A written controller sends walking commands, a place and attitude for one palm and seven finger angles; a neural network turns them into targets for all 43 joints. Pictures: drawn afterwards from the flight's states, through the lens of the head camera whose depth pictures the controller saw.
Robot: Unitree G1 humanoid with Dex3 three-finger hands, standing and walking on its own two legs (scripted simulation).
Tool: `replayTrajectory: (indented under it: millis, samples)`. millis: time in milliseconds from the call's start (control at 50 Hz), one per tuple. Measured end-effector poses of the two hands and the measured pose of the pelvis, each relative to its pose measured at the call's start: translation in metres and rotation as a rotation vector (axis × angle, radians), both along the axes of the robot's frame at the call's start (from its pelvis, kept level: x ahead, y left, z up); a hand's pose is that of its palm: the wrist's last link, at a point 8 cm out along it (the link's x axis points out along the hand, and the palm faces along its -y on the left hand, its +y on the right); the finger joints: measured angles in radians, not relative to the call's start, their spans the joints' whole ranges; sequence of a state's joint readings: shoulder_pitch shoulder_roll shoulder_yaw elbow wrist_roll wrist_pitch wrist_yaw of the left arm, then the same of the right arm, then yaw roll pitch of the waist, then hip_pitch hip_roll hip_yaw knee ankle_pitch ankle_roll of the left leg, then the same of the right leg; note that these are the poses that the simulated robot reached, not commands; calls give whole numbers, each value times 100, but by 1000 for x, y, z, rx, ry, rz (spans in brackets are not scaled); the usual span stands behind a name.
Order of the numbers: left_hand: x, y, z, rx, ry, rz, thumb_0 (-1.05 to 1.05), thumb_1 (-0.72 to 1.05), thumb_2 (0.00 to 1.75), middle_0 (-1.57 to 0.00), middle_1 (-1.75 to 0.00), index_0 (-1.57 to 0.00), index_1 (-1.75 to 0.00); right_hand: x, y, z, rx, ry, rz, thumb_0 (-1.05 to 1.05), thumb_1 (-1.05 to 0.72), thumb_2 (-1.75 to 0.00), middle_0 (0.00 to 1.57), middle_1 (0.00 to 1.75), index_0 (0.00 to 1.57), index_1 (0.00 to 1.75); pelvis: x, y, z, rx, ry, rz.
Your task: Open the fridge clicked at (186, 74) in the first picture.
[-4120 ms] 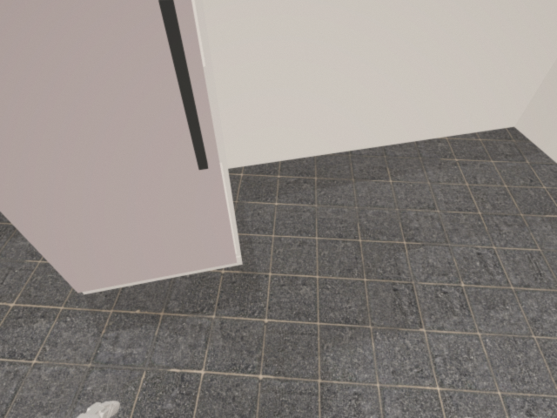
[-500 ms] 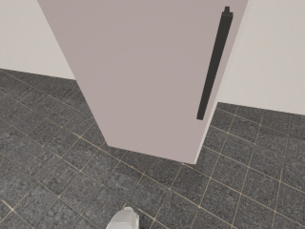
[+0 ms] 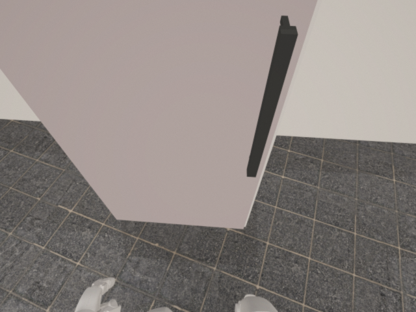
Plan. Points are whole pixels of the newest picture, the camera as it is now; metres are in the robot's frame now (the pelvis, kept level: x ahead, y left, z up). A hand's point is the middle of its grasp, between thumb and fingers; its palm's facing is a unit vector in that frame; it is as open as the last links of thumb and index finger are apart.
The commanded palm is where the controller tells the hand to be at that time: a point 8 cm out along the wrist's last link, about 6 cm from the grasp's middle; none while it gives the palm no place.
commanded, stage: come to a stop and stand still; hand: right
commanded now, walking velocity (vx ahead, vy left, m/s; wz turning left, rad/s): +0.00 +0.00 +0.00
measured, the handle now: (263, 116) +0.48 -0.10 +0.09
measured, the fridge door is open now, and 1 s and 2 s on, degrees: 0 0 0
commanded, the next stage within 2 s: none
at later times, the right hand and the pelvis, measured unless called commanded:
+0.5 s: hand out of the picture -0.03 -0.25 -0.17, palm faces -0.01 +0.98 -0.21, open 7.4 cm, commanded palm none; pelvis -0.04 -0.06 +0.01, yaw +3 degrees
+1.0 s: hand out of the picture -0.14 -0.19 -0.17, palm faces +0.02 +0.99 -0.15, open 7.4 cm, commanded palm none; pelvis -0.09 -0.04 +0.01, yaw +2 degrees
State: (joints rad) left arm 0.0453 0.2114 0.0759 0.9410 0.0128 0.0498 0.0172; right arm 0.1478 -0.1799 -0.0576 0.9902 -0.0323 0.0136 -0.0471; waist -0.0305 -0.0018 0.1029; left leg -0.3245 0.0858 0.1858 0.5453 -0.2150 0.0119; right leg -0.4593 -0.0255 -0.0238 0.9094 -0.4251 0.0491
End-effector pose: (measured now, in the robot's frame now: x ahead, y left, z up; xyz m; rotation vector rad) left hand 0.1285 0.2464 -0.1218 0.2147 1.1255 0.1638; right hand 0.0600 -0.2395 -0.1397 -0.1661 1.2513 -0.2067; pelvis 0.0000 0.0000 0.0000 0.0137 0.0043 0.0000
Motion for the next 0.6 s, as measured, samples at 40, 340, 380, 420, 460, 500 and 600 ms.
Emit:
replayTrajectory:
  millis: [40, 340, 380, 420, 460, 500, 600]
  samples:
    - [5, -13, 4, 10, -24, -22, 0, 91, 90, -19, -30, -20, -30, -10, -13, -7, 10, 11, -13, 0, -91, -90, 20, 30, 21, 30, -2, -10, -3, 6, 0, -5]
    - [-91, -78, 12, 1, 77, 62, -1, 93, 90, -20, -30, -20, -30, -80, -66, -3, 40, 148, -15, 1, -91, -90, 20, 30, 20, 30, -24, -61, 12, 9, -5, 32]
    - [-108, -79, 9, -5, 99, 86, -1, 93, 90, -20, -30, -20, -30, -85, -65, -1, 39, 160, 0, 1, -91, -90, 20, 30, 20, 30, -28, -64, 13, 4, -6, 38]
    - [-127, -79, 5, -16, 123, 108, 0, 93, 90, -20, -30, -20, -30, -88, -63, 0, 39, 163, 17, 1, -91, -90, 20, 30, 20, 30, -33, -65, 12, 0, -7, 42]
    - [-146, -79, -1, -32, 151, 129, 0, 93, 90, -20, -30, -20, -30, -90, -59, 1, 37, 155, 30, 1, -91, -90, 20, 30, 20, 30, -39, -64, 11, -9, -9, 48]
    - [-166, -79, -8, -53, 180, 150, 0, 92, 90, -20, -30, -20, -30, -93, -54, 1, 31, 140, 44, 1, -91, -90, 20, 30, 20, 30, -44, -62, 9, -29, -11, 55]
    - [-212, -86, -18, -103, 255, 177, 0, 92, 90, -20, -30, -20, -30, -106, -40, 8, 36, 121, 56, 1, -91, -90, 20, 30, 20, 30, -55, -60, 11, -16, -34, 47]
